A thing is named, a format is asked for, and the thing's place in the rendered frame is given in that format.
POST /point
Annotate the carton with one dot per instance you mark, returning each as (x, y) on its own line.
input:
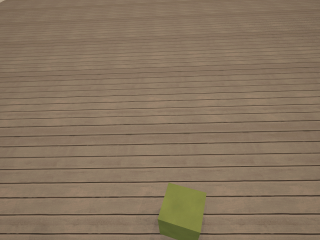
(181, 213)

